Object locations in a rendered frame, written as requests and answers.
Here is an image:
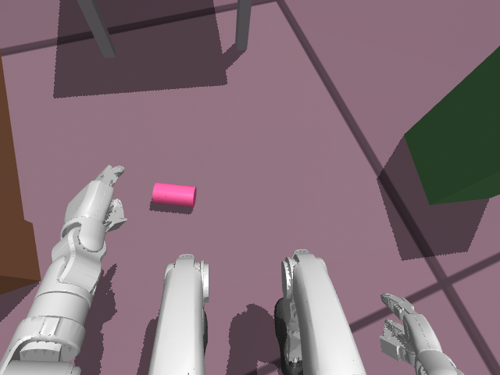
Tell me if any right robot foot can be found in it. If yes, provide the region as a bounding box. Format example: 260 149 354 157
274 298 303 375

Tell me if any right robot hand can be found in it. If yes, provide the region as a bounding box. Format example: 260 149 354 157
380 293 443 368

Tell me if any left robot hand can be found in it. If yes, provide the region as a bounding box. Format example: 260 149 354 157
63 165 127 232

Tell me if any left robot arm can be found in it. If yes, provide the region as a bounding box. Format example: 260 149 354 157
0 217 107 375

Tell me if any right robot arm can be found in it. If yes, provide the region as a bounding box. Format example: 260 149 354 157
415 350 464 375

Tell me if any sofa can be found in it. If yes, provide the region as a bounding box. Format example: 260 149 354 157
0 50 41 295

